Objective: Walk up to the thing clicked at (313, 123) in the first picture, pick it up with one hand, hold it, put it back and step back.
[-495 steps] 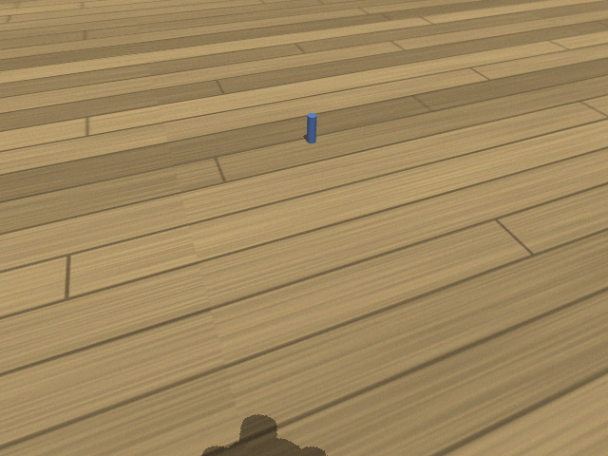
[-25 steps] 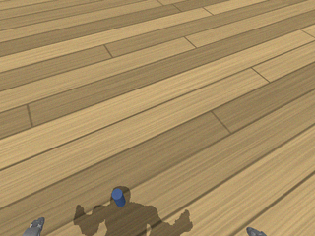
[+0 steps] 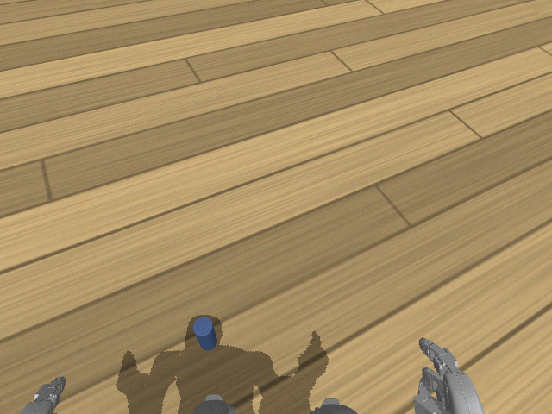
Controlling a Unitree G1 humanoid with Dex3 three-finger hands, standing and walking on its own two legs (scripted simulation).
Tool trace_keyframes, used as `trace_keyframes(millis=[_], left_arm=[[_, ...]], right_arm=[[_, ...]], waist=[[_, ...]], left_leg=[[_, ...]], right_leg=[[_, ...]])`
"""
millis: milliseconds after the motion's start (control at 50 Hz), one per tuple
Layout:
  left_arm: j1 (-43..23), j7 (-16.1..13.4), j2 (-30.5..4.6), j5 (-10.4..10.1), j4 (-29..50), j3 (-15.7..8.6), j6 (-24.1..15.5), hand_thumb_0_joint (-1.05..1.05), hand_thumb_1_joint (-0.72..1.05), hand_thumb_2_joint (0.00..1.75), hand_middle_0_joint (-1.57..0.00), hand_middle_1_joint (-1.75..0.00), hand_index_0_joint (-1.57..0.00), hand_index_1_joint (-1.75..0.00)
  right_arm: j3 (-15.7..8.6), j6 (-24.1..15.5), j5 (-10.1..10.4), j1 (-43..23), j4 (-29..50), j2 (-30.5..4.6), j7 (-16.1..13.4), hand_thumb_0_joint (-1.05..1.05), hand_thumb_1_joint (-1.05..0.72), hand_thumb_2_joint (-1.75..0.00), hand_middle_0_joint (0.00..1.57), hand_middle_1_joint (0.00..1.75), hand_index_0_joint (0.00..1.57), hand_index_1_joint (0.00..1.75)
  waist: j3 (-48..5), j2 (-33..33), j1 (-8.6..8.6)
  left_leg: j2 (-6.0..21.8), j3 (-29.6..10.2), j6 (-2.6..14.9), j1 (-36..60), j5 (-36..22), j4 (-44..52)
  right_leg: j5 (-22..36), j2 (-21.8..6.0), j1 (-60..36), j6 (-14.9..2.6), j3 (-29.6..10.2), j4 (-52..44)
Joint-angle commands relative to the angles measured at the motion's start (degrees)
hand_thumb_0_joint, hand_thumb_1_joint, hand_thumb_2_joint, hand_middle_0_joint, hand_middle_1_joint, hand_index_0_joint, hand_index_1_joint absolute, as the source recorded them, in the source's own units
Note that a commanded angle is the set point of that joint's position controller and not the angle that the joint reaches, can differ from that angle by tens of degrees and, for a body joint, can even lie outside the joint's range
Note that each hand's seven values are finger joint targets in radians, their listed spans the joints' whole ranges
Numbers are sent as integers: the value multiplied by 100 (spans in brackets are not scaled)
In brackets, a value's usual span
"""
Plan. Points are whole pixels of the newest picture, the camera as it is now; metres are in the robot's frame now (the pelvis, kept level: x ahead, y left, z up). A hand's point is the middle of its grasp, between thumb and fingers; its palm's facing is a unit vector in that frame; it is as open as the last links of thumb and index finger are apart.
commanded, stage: go down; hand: left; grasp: from the side
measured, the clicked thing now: (205, 334) +0.41 +0.18 -0.61
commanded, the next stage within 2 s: none
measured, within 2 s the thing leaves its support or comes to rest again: neither
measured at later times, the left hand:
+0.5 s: hand (95, 362) +0.26 +0.31 -0.21, palm faces +0.09 -0.97 -0.20, open 17.3 cm
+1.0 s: hand (96, 340) +0.31 +0.34 -0.26, palm faces +0.10 -0.99 -0.14, open 17.3 cm
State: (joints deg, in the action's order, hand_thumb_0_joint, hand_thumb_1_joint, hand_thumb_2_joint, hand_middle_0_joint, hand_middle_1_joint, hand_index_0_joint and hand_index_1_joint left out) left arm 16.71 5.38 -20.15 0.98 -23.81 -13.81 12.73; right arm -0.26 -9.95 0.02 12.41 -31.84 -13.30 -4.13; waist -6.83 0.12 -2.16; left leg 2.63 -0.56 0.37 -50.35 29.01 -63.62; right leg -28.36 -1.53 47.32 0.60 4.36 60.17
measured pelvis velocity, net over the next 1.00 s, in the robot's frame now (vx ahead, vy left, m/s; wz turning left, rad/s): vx -0.07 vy -0.01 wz -0.07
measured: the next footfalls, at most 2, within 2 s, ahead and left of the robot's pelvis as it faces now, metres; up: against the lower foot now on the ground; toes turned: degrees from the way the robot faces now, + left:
none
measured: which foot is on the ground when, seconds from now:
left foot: down 0.00-1.00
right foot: down 0.00-1.00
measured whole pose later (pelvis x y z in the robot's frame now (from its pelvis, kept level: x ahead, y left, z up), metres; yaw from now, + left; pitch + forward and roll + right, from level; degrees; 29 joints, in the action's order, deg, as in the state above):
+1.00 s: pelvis -0.07 -0.01 -0.23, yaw -4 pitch +33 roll -5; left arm -25.6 34.2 -41.9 -8.2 -57.4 -39.8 -20.9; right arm 3.3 -10.6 -2.0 7.1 -38.3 -19.2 -2.2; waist -8.4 1.4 -4.2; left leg 3.5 -4.2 -0.2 -109.6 37.7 -114.0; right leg -37.6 -1.7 106.4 -1.2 5.4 111.1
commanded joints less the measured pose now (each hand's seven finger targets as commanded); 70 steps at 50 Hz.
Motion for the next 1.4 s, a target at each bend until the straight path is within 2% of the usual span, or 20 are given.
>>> trace_keyframes(millis=[0,120,200,260,300,380,440,520,600,640,680,760,840,900,960,1040,1100,1180,1280,1380], left_arm=[[210,9,-1077,-76,1041,-531,-262,0,-57,2,-9,-5,-8,-6],[-980,143,-1415,-236,276,-977,-866,0,-53,4,-7,-5,-6,-5],[-1546,647,-1700,-524,-100,-1251,-1663,0,-54,3,-7,-7,-7,-7],[-2128,1058,-2142,-645,-259,-1503,-2240,0,-53,5,-7,-8,-6,-8],[-2138,1247,-2174,-690,-544,-1584,-2466,0,-48,6,-6,-7,-5,-7],[-2367,1500,-2462,-780,-1111,-1872,-2693,0,-48,7,-6,-6,-5,-7],[-2502,1615,-2985,-830,-1209,-2328,-2821,0,-51,8,-6,-7,-5,-8],[-3073,1829,-3144,-931,-1286,-2486,-3027,0,-49,8,-6,-7,-5,-8],[-3942,2125,-3137,-1032,-1691,-2469,-3344,0,-50,7,-5,-7,-5,-7],[-4327,2268,-3294,-1041,-1946,-2458,-3480,0,-48,7,-5,-7,-5,-6],[-4654,2410,-3620,-1009,-1932,-2566,-3616,0,-48,5,-5,-6,-5,-6],[-4952,2628,-3953,-1056,-2113,-2741,-3720,0,-48,4,-5,-5,-5,-5],[-4885,2733,-4343,-1102,-2313,-3068,-3732,0,-48,4,-5,-5,-5,-5],[-4830,2807,-4478,-1092,-2484,-3177,-3684,0,-50,4,-6,-4,-5,-5],[-4979,2932,-4321,-1165,-2428,-3106,-3669,0,-50,4,-5,-4,-4,-4],[-5231,3022,-4572,-1235,-2371,-3244,-3723,0,-50,4,-5,-2,-4,-3],[-5470,3159,-4451,-1273,-2401,-3112,-3764,0,-51,4,-5,-3,-4,-3],[-5649,3229,-4755,-1259,-2380,-3250,-3764,0,-53,4,-5,-2,-4,-3],[-5826,3275,-4784,-1240,-2501,-3205,-3720,0,-53,4,-5,-3,-4,-3],[-5865,3289,-4958,-1243,-2509,-3308,-3714,0,-52,5,-5,-3,-3,-4]], right_arm=[[-403,-359,21,118,779,-917,-101,0,-92,-90,20,30,20,30],[-374,-513,-5,63,611,-951,-92,0,-94,-91,20,30,20,30],[-387,-674,2,37,578,-1060,-45,0,-95,-91,20,30,20,30],[-418,-692,-6,19,447,-1224,-47,0,-93,-91,20,30,20,30],[-416,-649,-28,56,419,-1256,-36,0,-93,-91,20,30,20,30],[-395,-513,-23,91,333,-1419,8,0,-91,-90,20,30,20,30],[-355,-409,-5,91,251,-1468,31,0,-90,-90,20,30,20,30],[-344,-336,-22,56,121,-1484,54,0,-90,-90,20,30,20,30],[-290,-341,-58,-1,-35,-1508,70,0,-89,-90,20,30,20,30],[-303,-347,-81,63,-104,-1545,59,0,-90,-90,20,30,20,30],[-238,-341,-101,-25,-81,-1556,55,0,-89,-90,20,30,20,30],[-177,-336,-124,51,-116,-1667,63,0,-90,-90,20,30,20,30],[-81,-308,-140,-4,-125,-1713,74,0,-91,-90,20,30,20,30],[-84,-269,-143,44,-194,-1784,71,0,-91,-91,20,30,20,30],[-106,-261,-151,33,-257,-1835,87,0,-92,-91,20,30,20,30],[-98,-272,-154,104,-337,-1842,82,0,-92,-91,20,30,20,30],[-94,-289,-176,133,-470,-1890,75,0,-92,-91,20,30,20,30],[-76,-280,-209,197,-513,-1934,81,0,-92,-91,20,30,20,30],[-71,-272,-214,174,-541,-1943,93,0,-92,-91,20,30,20,30],[-20,-247,-199,136,-503,-1991,118,0,-92,-91,20,30,20,30]], waist=[[-1294,-742,31],[-960,-405,-109],[-1546,-475,-68],[-2123,-735,43],[-2373,-735,67],[-2897,-781,223],[-3288,-691,418],[-3332,-607,299],[-3116,-652,55],[-2846,-604,-73],[-2924,-829,6],[-3194,-948,36],[-3465,-1024,222],[-3498,-1025,233],[-3434,-1084,159],[-3514,-936,114],[-3431,-1103,6],[-3626,-1221,66],[-3332,-1044,30],[-3448,-1301,104]], left_leg=[[-40,-234,-43,1007,-1798,818],[-98,-140,50,-162,-803,53],[-136,-170,73,-778,-266,-546],[-121,-290,25,-1005,-311,-959],[-117,-292,14,-1209,-331,-1236],[-111,-395,0,-1372,-711,-1639],[-120,-376,32,-1466,-1087,-1884],[-116,-343,77,-1832,-1121,-2286],[-80,-370,102,-2308,-604,-2634],[-73,-369,106,-2767,36,-2740],[-56,-404,81,-2831,399,-2779],[-44,-439,65,-2997,700,-2933],[-64,-367,56,-3206,366,-3219],[-62,-362,57,-3320,139,-3373],[-46,-376,65,-3372,156,-3537],[-59,-317,96,-3700,144,-3817],[-36,-394,80,-3589,137,-3927],[-51,-362,65,-3610,-129,-4099],[-49,-361,99,-4022,530,-4160],[-31,-473,57,-3891,453,-4139]], right_leg=[[1281,190,-215,-199,-71,-326],[620,158,720,-165,-162,207],[188,111,1420,-177,-279,868],[149,64,1951,-206,-324,1449],[95,55,2144,-215,-414,1620],[328,82,2574,-248,-293,2117],[608,95,2535,-270,-280,2339],[643,117,2853,-265,-259,2624],[266,133,3462,-271,-273,2906],[-215,121,3695,-253,-330,2923],[-474,124,3973,-267,-326,3070],[-702,132,4154,-258,-272,3311],[-495,136,4115,-281,-230,3628],[-316,148,4214,-298,-158,3823],[-291,158,4491,-307,-100,3993],[-297,167,4459,-284,-120,4086],[-286,168,4851,-313,-39,4311],[-121,157,4847,-323,-25,4480],[-602,166,5052,-294,-11,4495],[-498,158,5303,-324,98,4825]])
